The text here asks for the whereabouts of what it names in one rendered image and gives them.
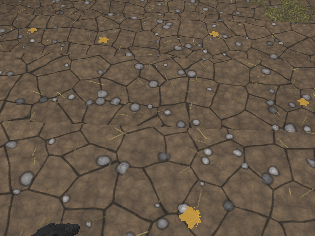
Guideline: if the robot left hand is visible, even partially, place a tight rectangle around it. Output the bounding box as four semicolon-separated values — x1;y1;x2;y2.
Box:
32;222;80;236

